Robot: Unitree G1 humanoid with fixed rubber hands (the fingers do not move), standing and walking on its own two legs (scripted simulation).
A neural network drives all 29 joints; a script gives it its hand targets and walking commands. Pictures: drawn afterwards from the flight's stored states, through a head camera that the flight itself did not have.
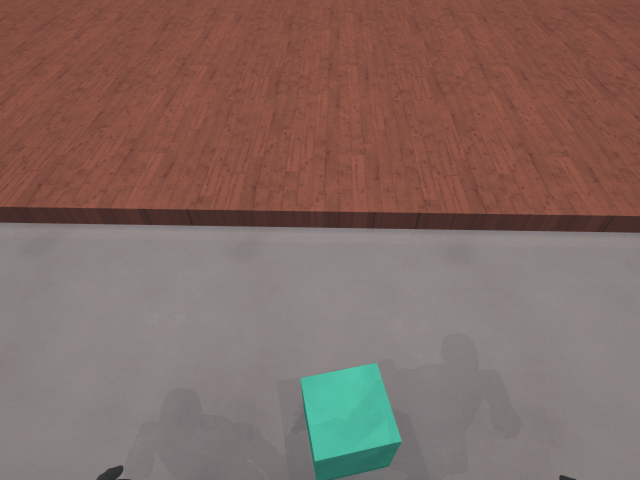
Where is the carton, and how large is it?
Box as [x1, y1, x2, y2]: [300, 363, 401, 479]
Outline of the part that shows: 376,363 300,378 304,412 316,479 333,479 388,466 401,440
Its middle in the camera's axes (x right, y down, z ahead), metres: +0.08 +0.50 +1.07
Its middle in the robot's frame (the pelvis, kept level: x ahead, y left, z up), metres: +0.39 -0.04 -0.66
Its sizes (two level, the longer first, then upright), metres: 0.210 0.200 0.250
